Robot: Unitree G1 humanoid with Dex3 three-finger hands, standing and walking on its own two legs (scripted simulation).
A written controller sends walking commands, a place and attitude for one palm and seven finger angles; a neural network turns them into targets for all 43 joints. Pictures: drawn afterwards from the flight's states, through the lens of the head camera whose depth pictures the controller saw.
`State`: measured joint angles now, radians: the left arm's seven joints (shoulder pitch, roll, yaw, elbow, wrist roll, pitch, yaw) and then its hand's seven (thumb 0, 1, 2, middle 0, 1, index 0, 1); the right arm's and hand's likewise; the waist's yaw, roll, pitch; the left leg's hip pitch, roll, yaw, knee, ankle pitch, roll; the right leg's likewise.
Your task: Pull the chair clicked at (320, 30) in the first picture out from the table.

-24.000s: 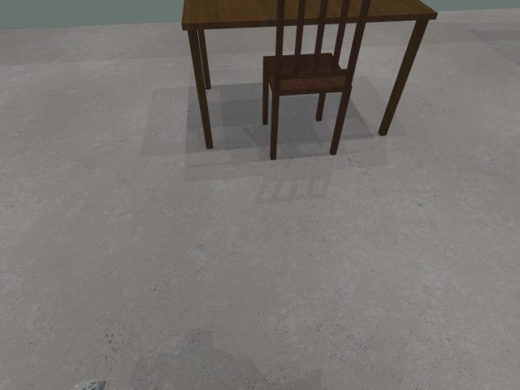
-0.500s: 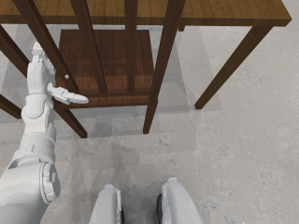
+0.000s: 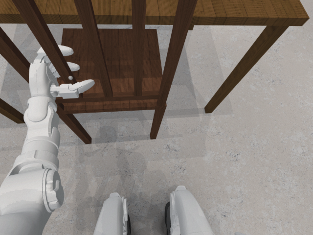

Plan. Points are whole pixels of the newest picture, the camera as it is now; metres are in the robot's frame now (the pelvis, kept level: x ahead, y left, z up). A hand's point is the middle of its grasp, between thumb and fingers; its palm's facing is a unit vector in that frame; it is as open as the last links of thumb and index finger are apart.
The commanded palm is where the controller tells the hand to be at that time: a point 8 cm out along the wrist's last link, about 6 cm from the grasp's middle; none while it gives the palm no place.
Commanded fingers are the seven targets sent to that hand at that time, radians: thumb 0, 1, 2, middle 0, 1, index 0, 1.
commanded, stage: hook a spindle and tug to test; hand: left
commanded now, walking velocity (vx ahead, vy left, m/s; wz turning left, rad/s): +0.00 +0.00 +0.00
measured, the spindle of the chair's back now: (97, 54) +0.52 +0.12 +0.07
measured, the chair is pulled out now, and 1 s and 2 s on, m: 0.00 0.03 0.15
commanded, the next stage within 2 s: step backward, pulling the chair out in 0.86 s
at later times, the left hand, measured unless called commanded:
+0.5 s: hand (71, 80) +0.48 +0.18 +0.03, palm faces +0.06 -1.00 -0.02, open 5.5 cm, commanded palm +0.44 +0.22 +0.03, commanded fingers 0.00 0.90 0.90 -0.50 -1.45 -0.50 -1.45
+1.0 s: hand (70, 91) +0.45 +0.18 +0.03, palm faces +0.06 -1.00 -0.03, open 5.6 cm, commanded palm +0.43 +0.23 +0.03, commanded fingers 0.00 0.90 0.90 -0.50 -1.45 -0.50 -1.45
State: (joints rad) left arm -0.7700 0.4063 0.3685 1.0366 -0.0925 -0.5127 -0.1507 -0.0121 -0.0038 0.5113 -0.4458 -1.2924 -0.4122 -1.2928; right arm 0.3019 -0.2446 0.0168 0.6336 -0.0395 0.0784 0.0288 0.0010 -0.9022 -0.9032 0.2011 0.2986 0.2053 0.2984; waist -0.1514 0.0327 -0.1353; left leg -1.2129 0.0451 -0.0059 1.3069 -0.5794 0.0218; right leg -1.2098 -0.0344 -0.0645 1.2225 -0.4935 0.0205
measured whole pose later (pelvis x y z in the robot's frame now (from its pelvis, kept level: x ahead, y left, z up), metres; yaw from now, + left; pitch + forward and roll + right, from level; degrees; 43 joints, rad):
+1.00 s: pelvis +0.03 +0.00 +0.02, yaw +0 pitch +25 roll -3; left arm -0.47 0.29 0.30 0.72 -0.13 -0.47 -0.14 0.00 0.69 0.75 -0.41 -1.39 -0.41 -1.44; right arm 0.25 -0.23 0.00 0.59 -0.01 0.04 0.02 0.00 -0.90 -0.90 0.20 0.30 0.20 0.30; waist -0.11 0.02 -0.13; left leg -1.07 0.04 0.01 1.23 -0.60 0.02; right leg -1.09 -0.03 -0.04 1.16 -0.52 0.03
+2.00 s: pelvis -0.05 -0.01 +0.10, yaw +0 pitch +5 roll +0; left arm -0.52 0.19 0.07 1.07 -0.08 -0.22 0.11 0.05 0.68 0.73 -0.27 -1.14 -0.50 -1.45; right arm 0.23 -0.25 -0.01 0.73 0.05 -0.02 -0.12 0.00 -0.90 -0.90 0.20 0.30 0.20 0.30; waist -0.06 -0.01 0.09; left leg -0.51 0.03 0.05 0.67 -0.25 0.01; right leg -0.54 -0.03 -0.03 0.64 -0.18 0.01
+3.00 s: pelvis -0.11 -0.02 +0.10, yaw +0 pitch +3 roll +0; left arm -0.57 0.21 0.09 1.09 -0.06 -0.21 0.10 0.03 0.65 0.74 -0.25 -1.16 -0.50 -1.45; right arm 0.20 -0.21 0.00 0.76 0.03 -0.07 -0.11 0.00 -0.90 -0.90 0.20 0.30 0.21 0.30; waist -0.06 0.01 0.15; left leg -0.44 0.05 0.00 0.71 -0.32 -0.05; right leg -0.52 -0.02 -0.03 0.64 -0.18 -0.01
